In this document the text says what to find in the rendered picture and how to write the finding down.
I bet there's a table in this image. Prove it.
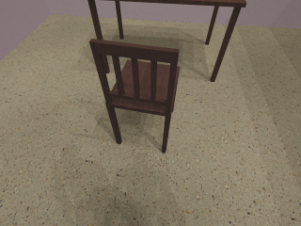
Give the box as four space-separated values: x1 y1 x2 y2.
87 0 247 82

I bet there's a chair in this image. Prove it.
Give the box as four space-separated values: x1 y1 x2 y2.
89 39 180 153

